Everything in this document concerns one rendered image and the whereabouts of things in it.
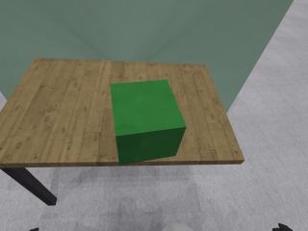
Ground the carton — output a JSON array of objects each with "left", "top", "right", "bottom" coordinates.
[{"left": 110, "top": 80, "right": 187, "bottom": 166}]

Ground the table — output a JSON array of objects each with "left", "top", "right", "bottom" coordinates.
[{"left": 0, "top": 58, "right": 244, "bottom": 206}]

